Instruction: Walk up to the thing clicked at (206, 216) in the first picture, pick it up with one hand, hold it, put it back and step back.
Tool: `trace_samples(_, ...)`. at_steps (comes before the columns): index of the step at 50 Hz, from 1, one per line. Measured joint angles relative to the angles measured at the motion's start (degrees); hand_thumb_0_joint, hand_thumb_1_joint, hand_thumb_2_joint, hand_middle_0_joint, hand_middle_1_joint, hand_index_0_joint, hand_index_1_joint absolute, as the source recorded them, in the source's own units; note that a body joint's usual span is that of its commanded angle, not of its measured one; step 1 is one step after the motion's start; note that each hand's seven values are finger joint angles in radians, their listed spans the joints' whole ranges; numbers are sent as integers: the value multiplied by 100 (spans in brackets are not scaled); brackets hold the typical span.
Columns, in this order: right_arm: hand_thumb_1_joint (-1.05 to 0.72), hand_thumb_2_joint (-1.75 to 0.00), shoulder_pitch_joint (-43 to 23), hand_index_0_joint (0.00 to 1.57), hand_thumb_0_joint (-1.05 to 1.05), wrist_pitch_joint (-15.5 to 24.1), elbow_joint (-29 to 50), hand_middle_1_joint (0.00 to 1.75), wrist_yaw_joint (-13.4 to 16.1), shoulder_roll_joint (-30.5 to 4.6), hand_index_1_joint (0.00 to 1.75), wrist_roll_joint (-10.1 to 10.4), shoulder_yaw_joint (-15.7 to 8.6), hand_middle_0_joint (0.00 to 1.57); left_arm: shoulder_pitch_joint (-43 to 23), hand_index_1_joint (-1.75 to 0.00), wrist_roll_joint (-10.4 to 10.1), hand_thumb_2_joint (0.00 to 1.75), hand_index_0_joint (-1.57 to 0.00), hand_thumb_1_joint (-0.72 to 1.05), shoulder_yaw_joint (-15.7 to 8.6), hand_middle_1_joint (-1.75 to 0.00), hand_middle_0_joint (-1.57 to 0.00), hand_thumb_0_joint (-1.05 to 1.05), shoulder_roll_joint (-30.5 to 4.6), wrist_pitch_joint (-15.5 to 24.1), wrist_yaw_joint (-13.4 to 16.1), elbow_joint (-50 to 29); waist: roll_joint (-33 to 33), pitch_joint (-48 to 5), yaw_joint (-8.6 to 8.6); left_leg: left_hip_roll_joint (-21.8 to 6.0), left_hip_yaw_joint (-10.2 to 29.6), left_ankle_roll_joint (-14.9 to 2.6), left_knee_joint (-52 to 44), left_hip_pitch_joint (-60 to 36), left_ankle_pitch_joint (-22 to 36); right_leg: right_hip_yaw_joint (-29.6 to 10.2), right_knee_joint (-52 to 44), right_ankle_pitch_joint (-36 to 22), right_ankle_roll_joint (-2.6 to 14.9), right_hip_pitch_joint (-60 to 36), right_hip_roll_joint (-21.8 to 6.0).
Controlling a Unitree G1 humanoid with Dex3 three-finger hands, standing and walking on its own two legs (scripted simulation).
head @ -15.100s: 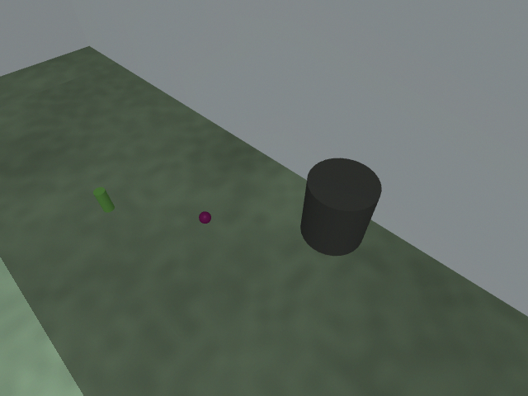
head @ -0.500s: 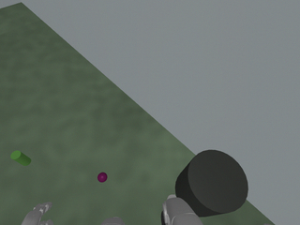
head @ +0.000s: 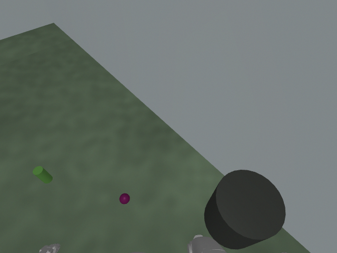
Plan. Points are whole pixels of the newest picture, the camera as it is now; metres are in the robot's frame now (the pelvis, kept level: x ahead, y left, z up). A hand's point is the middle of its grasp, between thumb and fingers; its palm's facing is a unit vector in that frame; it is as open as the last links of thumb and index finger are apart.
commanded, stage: walk up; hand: left
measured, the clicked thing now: (124, 198) +0.47 +0.25 -0.73
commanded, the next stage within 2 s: stand in 0.14 s
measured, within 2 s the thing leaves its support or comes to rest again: neither
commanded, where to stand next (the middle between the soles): +0.08 +0.01 m, yaw -1 degrees
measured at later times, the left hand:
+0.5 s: hand out of the picture +0.10 +0.21 -0.12, palm faces -0.03 -0.94 -0.33, open 7.3 cm
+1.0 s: hand out of the picture +0.06 +0.24 -0.13, palm faces -0.04 -0.94 -0.34, open 7.3 cm
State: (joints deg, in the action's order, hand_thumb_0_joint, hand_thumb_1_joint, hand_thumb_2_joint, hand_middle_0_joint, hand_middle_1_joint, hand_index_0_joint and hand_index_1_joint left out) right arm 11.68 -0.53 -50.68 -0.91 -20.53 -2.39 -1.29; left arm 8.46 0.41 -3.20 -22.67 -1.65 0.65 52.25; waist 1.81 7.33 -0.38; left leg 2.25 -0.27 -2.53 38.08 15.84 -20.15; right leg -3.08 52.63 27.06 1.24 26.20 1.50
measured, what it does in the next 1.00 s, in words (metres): steps on the spot: right foot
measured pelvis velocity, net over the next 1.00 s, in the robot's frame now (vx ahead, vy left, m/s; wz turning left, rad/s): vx -0.01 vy -0.02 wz -0.04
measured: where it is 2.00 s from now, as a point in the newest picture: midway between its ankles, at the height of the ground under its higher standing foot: outside the picture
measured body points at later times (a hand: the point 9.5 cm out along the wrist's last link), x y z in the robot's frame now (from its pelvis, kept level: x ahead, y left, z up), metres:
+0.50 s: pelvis -0.01 -0.03 +0.02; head -0.01 -0.04 +0.47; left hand +0.10 +0.26 -0.10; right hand +0.09 -0.33 -0.10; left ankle +0.02 +0.11 -0.72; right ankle +0.00 -0.11 -0.72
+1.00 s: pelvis -0.01 -0.02 +0.03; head +0.00 -0.02 +0.48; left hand +0.07 +0.29 -0.11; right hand +0.05 -0.31 -0.11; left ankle +0.02 +0.11 -0.72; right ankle +0.00 -0.11 -0.72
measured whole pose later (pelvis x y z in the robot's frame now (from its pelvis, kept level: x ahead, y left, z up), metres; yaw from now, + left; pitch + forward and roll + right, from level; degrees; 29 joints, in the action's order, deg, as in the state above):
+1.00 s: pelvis -0.01 -0.02 +0.03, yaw -2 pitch -3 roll +0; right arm 6.5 0.9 -66.2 -0.8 -19.6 -0.5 0.4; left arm 5.8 0.4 -0.3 -20.1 1.0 -0.6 66.8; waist -0.3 3.2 0.3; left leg -0.6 0.7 0.8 18.4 8.4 -7.6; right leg 1.6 18.6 9.0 1.7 7.2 1.5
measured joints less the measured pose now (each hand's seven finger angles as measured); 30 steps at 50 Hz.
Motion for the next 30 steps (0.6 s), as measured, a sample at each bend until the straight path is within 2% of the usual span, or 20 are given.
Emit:
trace_samples(4, -90, -90, 227, 21, 1, 35, 109, 30, -176, -98, 30, -53, -112, 20, 552, -30, 107, 90, -21, 91, -54, -30, -20, 0, -86, 167, -156, 218, -183, -268, 11, -138, -53, -85, -176, -88, 3, 342, -764, 387, -65, -729, -66)
trace_samples(5, -90, -90, 294, 21, 1, 41, 138, 30, -206, -133, 30, -44, -138, 21, 685, -30, 131, 90, -21, 91, -64, -30, -20, 0, -112, 208, -180, 254, -228, -330, 17, -180, -72, -92, -185, -113, -17, 404, -1098, 329, -50, -946, -57)
trace_samples(6, -90, -90, 356, 21, 1, 39, 158, 30, -226, -178, 30, -24, -161, 21, 788, -30, 149, 90, -21, 91, -78, -30, -20, 0, -128, 260, -188, 286, -291, -365, 27, -239, -72, -63, -150, -129, -46, 467, -1506, 18, -3, -1164, -22)
trace_samples(8, -90, -90, 433, 21, 1, 1, 99, 30, -190, -258, 30, 71, -203, 20, 885, -30, 169, 90, -21, 91, -73, -30, -20, 1, -114, 386, -142, 333, -490, -331, 11, -366, 113, 22, 39, -145, -53, 631, -1988, -991, 104, -1460, 111)
trace_samples(9, -90, -90, 411, 21, 1, -28, 6, 30, -123, -237, 30, 136, -194, 20, 891, -30, 157, 90, -21, 91, -50, -30, -20, 1, -122, 423, -99, 379, -463, -334, 42, -340, 154, 30, 5, -173, -63, 625, -2012, -1004, 147, -1505, 104)
trace_samples(11, -90, -90, 317, 20, 1, -37, -113, 30, -43, -224, 30, 229, -151, 20, 836, -30, 120, 90, -20, 91, 24, -30, -20, 1, -82, 440, -50, 462, -406, -324, 82, -278, 195, 25, -276, -272, -134, 576, -2074, -942, 196, -1562, 59)
trace_samples(12, -90, -90, 264, 20, 1, -19, -148, 30, -30, -235, 30, 247, -139, 20, 776, -30, 102, 90, -20, 91, 70, -29, -20, 1, -34, 442, -41, 488, -416, -302, 76, -280, 215, 23, -484, -341, 109, 580, -2135, -954, 198, -1601, 48)
trace_samples(13, -90, -90, 205, 20, 1, -3, -185, 30, -25, -249, 30, 254, -132, 20, 694, -30, 67, 90, -20, 91, 117, -30, -20, 1, 22, 443, -32, 506, -445, -277, 60, -302, 226, 71, -681, -407, 457, 604, -2203, -982, 189, -1640, 48)
trace_samples(14, -90, -90, 128, 20, 1, 7, -242, 30, -22, -246, 30, 254, -123, 20, 597, -30, 28, 90, -20, 91, 158, -30, -20, 1, 74, 444, -24, 520, -446, -250, 61, -302, 231, 197, -820, -468, 582, 610, -2266, -1021, 176, -1674, 35)
trace_samples(16, -90, -90, -26, 20, 1, 18, -362, 30, -26, -221, 30, 261, -76, 20, 403, -30, -24, 90, -20, 91, 226, -30, -20, 1, 179, 446, -22, 532, -432, -239, 82, -306, 236, 347, -1045, -551, 684, 612, -2448, -1143, 159, -1735, 31)
trace_samples(18, -90, -90, -171, 20, 1, 23, -473, 30, -27, -174, 30, 269, -14, 20, 219, -30, -25, 90, -21, 91, 277, -30, -20, 1, 265, 435, -31, 550, -399, -256, 98, -319, 234, 423, -1249, -629, 793, 608, -2626, -1264, 164, -1797, 41)
trace_samples(24, -90, -90, -449, 20, 1, 67, -768, 30, -38, 5, 30, 240, 130, 20, -184, -30, 2, 90, -21, 91, 351, -30, -20, 0, 389, 389, -80, 733, -261, -420, 55, -359, 211, 445, -1591, -761, 1006, 581, -3004, -1507, 177, -1933, 82)
trace_samples(30, -90, -90, -482, 20, 1, 153, -1057, 30, -24, 82, 30, 201, 188, 20, -401, -30, -3, 90, -21, 91, 321, -30, -20, 0, 376, 382, -137, 955, -176, -480, 21, -364, 170, 427, -1757, -792, 1113, 539, -3206, -1652, 149, -1967, 86)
